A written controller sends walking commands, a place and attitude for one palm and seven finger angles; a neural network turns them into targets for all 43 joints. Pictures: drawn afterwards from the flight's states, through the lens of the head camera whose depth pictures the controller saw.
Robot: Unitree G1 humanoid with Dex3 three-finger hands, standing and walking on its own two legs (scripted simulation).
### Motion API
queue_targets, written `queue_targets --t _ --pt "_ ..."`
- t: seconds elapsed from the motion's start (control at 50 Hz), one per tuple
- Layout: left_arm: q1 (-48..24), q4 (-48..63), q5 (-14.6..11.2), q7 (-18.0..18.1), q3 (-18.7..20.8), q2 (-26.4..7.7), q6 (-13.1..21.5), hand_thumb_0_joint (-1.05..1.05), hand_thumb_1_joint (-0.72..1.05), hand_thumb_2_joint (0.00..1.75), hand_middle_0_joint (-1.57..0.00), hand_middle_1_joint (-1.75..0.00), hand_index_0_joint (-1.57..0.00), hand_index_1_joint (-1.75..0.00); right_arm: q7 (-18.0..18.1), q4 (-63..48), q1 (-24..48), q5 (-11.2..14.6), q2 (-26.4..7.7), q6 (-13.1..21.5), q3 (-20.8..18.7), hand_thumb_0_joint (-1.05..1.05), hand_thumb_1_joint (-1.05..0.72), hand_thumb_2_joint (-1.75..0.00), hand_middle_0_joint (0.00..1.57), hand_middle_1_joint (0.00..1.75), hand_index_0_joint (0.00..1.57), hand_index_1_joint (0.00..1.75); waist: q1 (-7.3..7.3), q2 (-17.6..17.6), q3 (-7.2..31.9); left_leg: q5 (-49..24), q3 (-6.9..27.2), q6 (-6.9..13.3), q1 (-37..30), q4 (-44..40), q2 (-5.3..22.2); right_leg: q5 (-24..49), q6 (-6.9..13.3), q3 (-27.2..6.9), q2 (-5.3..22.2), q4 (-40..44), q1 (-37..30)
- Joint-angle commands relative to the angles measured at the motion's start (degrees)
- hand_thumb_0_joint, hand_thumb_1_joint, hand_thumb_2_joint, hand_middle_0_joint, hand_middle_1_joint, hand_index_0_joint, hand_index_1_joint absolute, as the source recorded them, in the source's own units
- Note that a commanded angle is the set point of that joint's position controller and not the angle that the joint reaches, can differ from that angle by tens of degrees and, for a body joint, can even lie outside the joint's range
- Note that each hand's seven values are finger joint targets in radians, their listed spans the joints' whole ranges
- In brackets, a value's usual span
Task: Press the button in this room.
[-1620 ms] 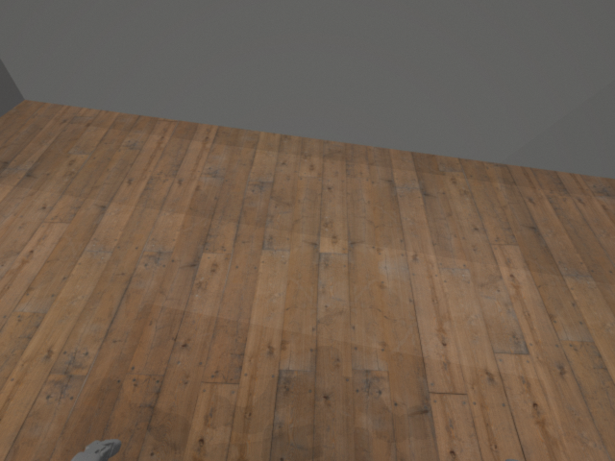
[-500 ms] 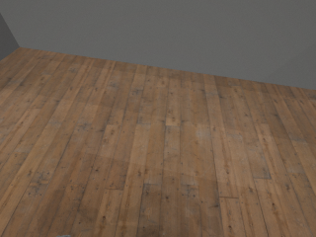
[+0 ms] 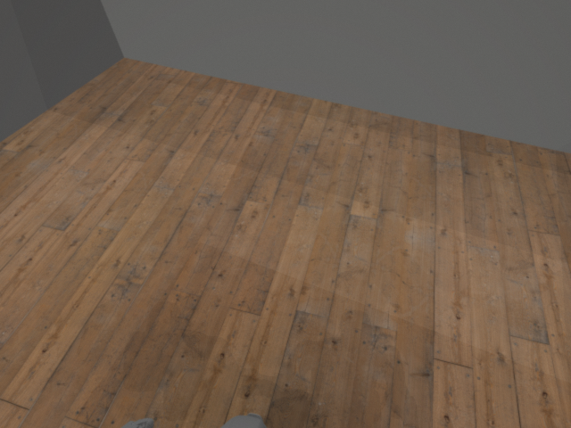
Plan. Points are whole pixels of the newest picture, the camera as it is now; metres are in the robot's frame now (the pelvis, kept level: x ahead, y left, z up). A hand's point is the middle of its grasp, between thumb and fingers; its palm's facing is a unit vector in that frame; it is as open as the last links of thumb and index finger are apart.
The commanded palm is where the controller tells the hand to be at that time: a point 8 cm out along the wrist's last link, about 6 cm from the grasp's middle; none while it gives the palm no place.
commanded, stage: turn or walk to find it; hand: left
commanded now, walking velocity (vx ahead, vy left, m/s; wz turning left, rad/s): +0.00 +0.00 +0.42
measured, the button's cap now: out of the picture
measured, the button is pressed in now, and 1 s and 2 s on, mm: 0 0 0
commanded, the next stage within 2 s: none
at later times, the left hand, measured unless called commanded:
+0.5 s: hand out of the picture -0.05 +0.25 -0.17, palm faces +0.28 -0.93 -0.25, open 7.4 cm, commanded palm none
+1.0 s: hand out of the picture -0.06 +0.20 -0.15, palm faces +0.44 -0.86 -0.24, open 7.4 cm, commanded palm none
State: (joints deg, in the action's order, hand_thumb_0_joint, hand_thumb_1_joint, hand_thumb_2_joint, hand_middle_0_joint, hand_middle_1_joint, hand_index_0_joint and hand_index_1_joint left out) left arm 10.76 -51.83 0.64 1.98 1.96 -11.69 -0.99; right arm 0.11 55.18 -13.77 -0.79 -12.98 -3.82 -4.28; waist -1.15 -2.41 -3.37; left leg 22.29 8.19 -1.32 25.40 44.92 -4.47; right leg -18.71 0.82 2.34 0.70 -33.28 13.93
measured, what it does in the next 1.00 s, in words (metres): steps on the spot, turning left: left foot, then right foot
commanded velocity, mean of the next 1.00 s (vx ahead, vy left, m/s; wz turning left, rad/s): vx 0.00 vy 0.00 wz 0.42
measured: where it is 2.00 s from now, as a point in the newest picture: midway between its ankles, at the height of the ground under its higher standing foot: outside the picture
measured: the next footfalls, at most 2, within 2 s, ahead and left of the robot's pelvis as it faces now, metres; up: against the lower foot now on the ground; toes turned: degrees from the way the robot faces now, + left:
left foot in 0.34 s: +0.00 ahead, +0.15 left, +0.00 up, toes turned +14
right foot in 0.74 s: +0.05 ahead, -0.09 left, +0.00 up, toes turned +14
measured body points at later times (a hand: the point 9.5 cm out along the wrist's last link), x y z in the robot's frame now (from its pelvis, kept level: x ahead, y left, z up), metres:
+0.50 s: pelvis -0.02 +0.03 +0.00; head +0.00 +0.06 +0.45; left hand -0.06 +0.30 -0.15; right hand +0.14 -0.18 -0.12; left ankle -0.04 +0.14 -0.73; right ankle -0.02 -0.10 -0.67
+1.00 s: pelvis -0.04 +0.00 +0.01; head -0.02 +0.00 +0.46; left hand -0.09 +0.24 -0.13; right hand +0.10 -0.23 -0.14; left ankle -0.11 +0.12 -0.67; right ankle +0.01 -0.10 -0.73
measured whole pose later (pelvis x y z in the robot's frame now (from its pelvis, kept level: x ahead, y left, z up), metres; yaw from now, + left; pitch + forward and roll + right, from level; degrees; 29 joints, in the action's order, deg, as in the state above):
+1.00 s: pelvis -0.04 +0.00 +0.01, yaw +26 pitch -1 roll +1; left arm 13.6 -52.6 1.5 1.6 1.9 -9.9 -0.8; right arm -1.0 56.9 -13.2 -0.9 -13.9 -5.0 -5.0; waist -0.6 -0.2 -3.8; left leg 24.7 -0.9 -3.1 23.7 56.0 1.4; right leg -15.8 0.6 9.6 5.6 -29.8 12.3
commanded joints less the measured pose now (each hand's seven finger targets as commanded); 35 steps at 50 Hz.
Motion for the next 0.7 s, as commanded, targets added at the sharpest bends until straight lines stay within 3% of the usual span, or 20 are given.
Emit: queue_targets --t 0.0,0.02,0.06,0.14,0.2,0.24,0.28,0.3,0.32,0.34,0.36,0.38,0.42,0.44,0.52,0.6,0.64,0.66,0.68 --pt "-0.3 4.0 0.7 0.5 2.2 -10.3 1.3 0.0 0.9 0.9 -0.2 -0.3 -0.2 -0.3 -0.9 -3.7 1.1 -0.5 -5.5 0.7 -1.9 0.0 -0.9 -0.9 0.2 0.3 0.2 0.3 -0.47 10.7 -1.5 0.4 -4.0 -0.5 7.1 24.0 4.4 8.7 7.1 -12.4 17.4 17.3 2.4" --pt "-0.1 4.0 0.7 0.4 1.9 -9.5 1.5 0.0 0.9 0.9 -0.2 -0.3 -0.2 -0.3 -1.0 -3.2 0.3 -0.4 -5.2 0.8 -1.6 0.0 -0.9 -0.9 0.2 0.3 0.2 0.3 -0.55 11.5 -1.2 -1.0 -5.5 -1.1 7.1 24.3 4.6 13.1 6.8 -9.4 16.1 16.0 1.0" --pt "2.5 3.2 0.9 0.5 1.9 -9.3 1.7 0.0 0.9 0.9 -0.2 -0.3 -0.2 -0.3 -1.0 -3.2 1.5 -0.2 -4.5 0.7 -1.3 0.0 -0.9 -0.9 0.2 0.3 0.2 0.3 0.37 11.4 -0.9 -0.9 -6.9 -1.8 6.7 21.8 4.8 18.9 6.8 -6.8 15.8 14.8 -1.5" --pt "7.9 1.4 1.1 0.4 2.3 -11.3 1.5 0.0 0.9 0.9 -0.2 -0.3 -0.2 -0.3 -1.0 -4.3 6.5 0.0 -4.2 0.7 -0.5 0.0 -0.9 -0.9 0.2 0.3 0.2 0.3 3.02 12.1 0.7 2.6 -9.4 -2.1 4.1 12.2 5.2 26.7 8.0 -5.5 17.4 12.5 -6.1" --pt "9.3 0.6 1.4 0.4 2.9 -12.7 1.3 0.0 0.9 0.9 -0.2 -0.3 -0.2 -0.3 -1.0 -4.7 8.4 0.4 -3.9 1.3 0.2 0.0 -0.9 -0.9 0.2 0.3 0.2 0.3 4.05 13.4 2.8 4.3 -11.5 -1.5 -0.2 2.4 4.9 34.3 8.1 -4.6 18.2 9.4 -8.5" --pt "8.5 0.3 1.3 0.4 3.3 -13.4 1.1 0.0 0.9 0.9 -0.2 -0.3 -0.2 -0.3 -0.8 -4.3 6.5 0.6 -4.0 1.8 0.3 0.0 -0.9 -0.9 0.2 0.3 0.2 0.3 3.1 14.4 4.5 2.0 -13.0 -1.0 -4.6 -5.2 4.5 36.9 6.8 -2.8 18.2 6.4 -9.1" --pt "7.5 0.1 0.8 0.2 3.3 -13.1 0.7 0.0 0.9 0.9 -0.2 -0.3 -0.2 -0.3 -0.6 -3.5 3.2 0.4 -5.2 2.3 0.2 0.0 -0.9 -0.9 0.2 0.3 0.2 0.3 0.98 11.8 5.7 -8.1 -13.5 -0.1 -13.7 -17.5 4.5 32.9 3.0 0.6 16.4 1.1 -4.9" --pt "7.3 0.8 0.3 0.0 3.1 -11.5 0.4 0.0 0.9 0.9 -0.2 -0.3 -0.2 -0.3 -0.6 -2.9 0.4 0.1 -8.5 2.9 -0.5 0.0 -0.9 -0.9 0.2 0.3 0.2 0.3 -0.58 4.6 8.1 -19.8 -8.4 1.7 -22.7 -22.0 9.6 23.9 -0.1 4.0 13.8 -6.7 1.8" --pt "7.8 2.7 0.1 -0.5 2.4 -7.5 0.1 0.0 0.9 0.9 -0.2 -0.3 -0.2 -0.3 -0.5 -3.1 -1.4 -0.3 -14.2 3.2 -1.7 0.0 -0.9 -0.9 0.2 0.3 0.2 0.3 -0.87 -12.5 8.9 -42.1 10.1 8.9 -30.1 -23.0 24.7 -8.8 -4.5 7.0 6.4 -18.3 16.4" --pt "4.9 3.9 0.7 -0.2 1.7 -7.2 -0.4 0.0 0.9 0.9 -0.2 -0.3 -0.2 -0.3 -0.2 -2.4 -3.9 0.1 -15.4 2.8 -2.1 0.0 -0.9 -0.9 0.2 0.3 0.2 0.3 -2.32 -9.8 8.9 -47.4 10.6 14.1 -26.8 -23.5 28.6 -19.2 -4.4 2.8 5.3 -26.5 17.2" --pt "2.5 3.5 0.6 0.2 1.9 -6.8 -1.0 0.0 0.9 0.9 -0.2 -0.3 -0.2 -0.3 0.5 -1.9 -3.8 0.0 -14.3 3.1 -1.9 0.0 -0.9 -0.9 0.2 0.3 0.2 0.3 -2.45 -11.5 8.8 -44.1 10.2 14.1 -23.5 -23.7 26.3 -17.5 -4.4 -0.7 5.4 -29.9 17.4" --pt "0.8 2.9 0.4 -0.1 2.2 -7.7 -1.0 0.0 0.9 0.9 -0.2 -0.3 -0.2 -0.3 0.9 -2.4 -1.1 -0.2 -12.5 3.0 -1.4 0.0 -0.9 -0.9 0.2 0.3 0.2 0.3 -1.88 -10.0 5.1 -38.3 8.1 13.1 -20.1 -24.5 23.8 -13.6 -4.5 -1.7 5.9 -31.7 18.3" --pt "2.7 1.5 0.4 -0.8 2.4 -7.2 -0.9 0.0 0.9 0.9 -0.2 -0.3 -0.2 -0.3 1.1 -3.8 3.4 -0.3 -10.0 3.3 -0.3 0.0 -0.9 -0.9 0.2 0.3 0.2 0.3 0.52 -7.3 3.3 -35.0 3.3 11.0 -16.9 -24.8 18.8 -7.5 -4.7 -1.3 5.6 -30.9 16.1" --pt "3.5 0.9 0.3 -1.0 2.5 -7.0 -1.0 0.0 0.9 0.9 -0.2 -0.3 -0.2 -0.3 1.0 -4.1 3.8 -0.2 -9.9 3.4 -0.3 0.0 -0.9 -0.9 0.2 0.3 0.2 0.3 0.79 -7.2 3.6 -33.9 2.2 10.6 -16.4 -25.2 17.7 -6.3 -4.9 -0.9 5.2 -30.0 14.9" --pt "2.7 1.6 0.2 -1.0 2.2 -6.0 -1.2 0.0 0.9 0.9 -0.2 -0.3 -0.2 -0.3 1.0 -4.3 2.7 -0.3 -10.3 3.2 -0.9 0.0 -0.9 -0.9 0.2 0.3 0.2 0.3 -0.05 -4.6 4.3 -29.6 4.7 11.9 -17.5 -25.6 17.9 -6.9 -5.3 -0.4 3.9 -21.3 13.2" --pt "2.9 2.5 0.0 -0.7 2.1 -5.0 -0.8 0.0 0.9 0.9 -0.2 -0.3 -0.2 -0.3 0.6 -4.6 3.2 -0.7 -10.5 2.6 -1.4 0.0 -0.9 -0.9 0.2 0.3 0.2 0.3 0.15 -6.2 4.0 -26.5 7.3 11.5 -13.8 -25.1 17.2 -6.4 -4.6 0.2 2.2 -11.5 7.0" --pt "5.0 2.3 -0.2 -0.6 2.2 -5.0 -0.3 0.0 0.9 0.9 -0.2 -0.3 -0.2 -0.3 0.5 -4.8 3.5 -0.7 -10.5 2.4 -1.6 0.0 -0.9 -0.9 0.2 0.3 0.2 0.3 1.04 -5.8 4.6 -26.8 8.3 10.5 -12.0 -22.9 16.0 -3.2 -4.3 0.7 0.9 -4.1 2.5" --pt "7.1 1.9 -0.1 -0.5 2.4 -5.4 0.0 0.0 0.9 0.9 -0.2 -0.3 -0.2 -0.3 0.3 -5.1 4.3 -0.5 -10.2 2.3 -1.7 0.0 -0.9 -0.9 0.2 0.3 0.2 0.3 2.31 -5.2 5.2 -25.2 7.6 9.4 -9.7 -20.8 15.1 1.6 -4.3 0.9 0.9 1.3 -1.9" --pt "9.0 1.5 0.0 -0.3 2.6 -6.3 0.5 0.0 0.9 0.9 -0.2 -0.3 -0.2 -0.3 0.1 -5.4 4.6 -0.1 -9.2 2.3 -1.7 0.0 -0.9 -0.9 0.2 0.3 0.2 0.3 3.36 -2.1 5.8 -19.9 6.1 7.1 -5.7 -17.7 12.7 6.4 -4.1 0.3 2.2 8.5 -7.4"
